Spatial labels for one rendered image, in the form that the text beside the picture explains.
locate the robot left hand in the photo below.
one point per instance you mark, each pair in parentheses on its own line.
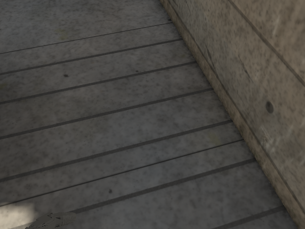
(53,221)

